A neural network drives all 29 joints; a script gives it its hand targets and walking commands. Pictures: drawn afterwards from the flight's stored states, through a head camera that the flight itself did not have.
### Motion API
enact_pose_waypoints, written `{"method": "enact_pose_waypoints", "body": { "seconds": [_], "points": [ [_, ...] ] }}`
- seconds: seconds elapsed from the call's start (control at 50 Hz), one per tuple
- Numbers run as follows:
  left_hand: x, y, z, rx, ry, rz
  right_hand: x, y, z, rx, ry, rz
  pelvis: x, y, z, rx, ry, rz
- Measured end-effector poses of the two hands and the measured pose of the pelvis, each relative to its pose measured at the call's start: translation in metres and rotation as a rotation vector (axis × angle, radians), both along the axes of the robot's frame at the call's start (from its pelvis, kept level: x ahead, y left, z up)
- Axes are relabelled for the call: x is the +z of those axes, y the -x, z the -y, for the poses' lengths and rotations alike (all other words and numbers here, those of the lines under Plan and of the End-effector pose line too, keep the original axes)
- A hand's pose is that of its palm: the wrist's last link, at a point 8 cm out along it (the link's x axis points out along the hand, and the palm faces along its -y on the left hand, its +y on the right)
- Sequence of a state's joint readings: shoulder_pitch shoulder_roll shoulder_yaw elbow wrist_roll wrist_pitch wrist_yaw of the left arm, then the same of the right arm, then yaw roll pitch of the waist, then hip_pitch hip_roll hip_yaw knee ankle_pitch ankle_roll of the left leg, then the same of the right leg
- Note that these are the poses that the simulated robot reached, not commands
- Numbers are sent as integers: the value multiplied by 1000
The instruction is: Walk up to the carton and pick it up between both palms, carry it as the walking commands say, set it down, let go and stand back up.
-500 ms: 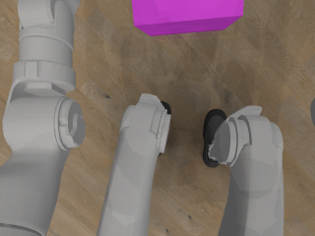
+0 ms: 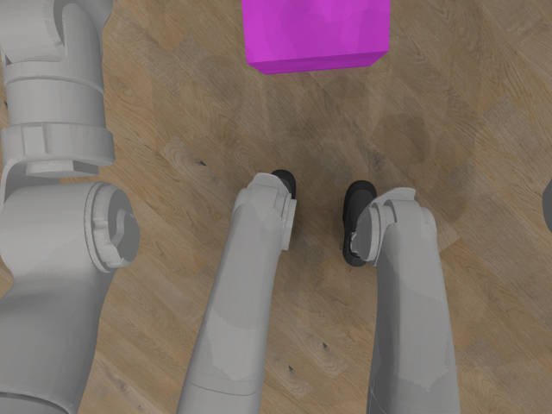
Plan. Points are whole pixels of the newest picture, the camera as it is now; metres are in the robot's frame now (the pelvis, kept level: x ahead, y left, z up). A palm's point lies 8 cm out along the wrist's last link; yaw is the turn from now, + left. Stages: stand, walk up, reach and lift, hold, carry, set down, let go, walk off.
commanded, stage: set down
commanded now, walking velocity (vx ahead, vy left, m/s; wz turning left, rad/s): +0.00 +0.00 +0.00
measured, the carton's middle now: out of the picture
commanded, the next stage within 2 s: let go in 0.40 s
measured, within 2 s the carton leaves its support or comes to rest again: neither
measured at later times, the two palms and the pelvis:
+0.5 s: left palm out of the picture +0.54 +0.25 +0.02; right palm out of the picture +0.61 -0.15 +0.02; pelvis +0.03 +0.00 +0.11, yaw -1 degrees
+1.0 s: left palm out of the picture +0.43 +0.26 +0.10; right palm out of the picture +0.47 -0.18 +0.07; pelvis +0.11 +0.02 +0.19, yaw -2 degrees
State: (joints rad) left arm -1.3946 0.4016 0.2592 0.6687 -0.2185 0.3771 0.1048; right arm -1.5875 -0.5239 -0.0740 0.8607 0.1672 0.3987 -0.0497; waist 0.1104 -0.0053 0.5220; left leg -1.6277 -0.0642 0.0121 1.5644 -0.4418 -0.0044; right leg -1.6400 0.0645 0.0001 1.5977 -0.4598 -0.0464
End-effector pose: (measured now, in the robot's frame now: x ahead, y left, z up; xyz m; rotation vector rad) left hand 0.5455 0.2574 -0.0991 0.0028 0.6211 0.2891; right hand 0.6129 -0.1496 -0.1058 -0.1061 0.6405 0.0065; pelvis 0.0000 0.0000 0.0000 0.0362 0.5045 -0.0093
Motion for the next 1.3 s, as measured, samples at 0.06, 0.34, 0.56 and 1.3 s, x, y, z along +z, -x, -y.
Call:
{"method": "enact_pose_waypoints", "body": {
  "seconds": [0.06,0.34,0.56,1.3],
  "points": [
    [22,1,-3,0,-7,10,20,1,-1,0,-7,-1,17,-1,1,-1,-1,10],
    [101,5,-4,5,-10,5,103,-1,0,-2,0,-1,90,-8,2,-1,7,46],
    [123,6,10,-56,-25,-64,120,18,-3,-21,6,-76,114,-38,-7,-7,17,-164],
    [247,230,25,-252,-83,-191,227,265,72,-66,77,-127,214,-131,-3,-5,31,326]
  ]
}}
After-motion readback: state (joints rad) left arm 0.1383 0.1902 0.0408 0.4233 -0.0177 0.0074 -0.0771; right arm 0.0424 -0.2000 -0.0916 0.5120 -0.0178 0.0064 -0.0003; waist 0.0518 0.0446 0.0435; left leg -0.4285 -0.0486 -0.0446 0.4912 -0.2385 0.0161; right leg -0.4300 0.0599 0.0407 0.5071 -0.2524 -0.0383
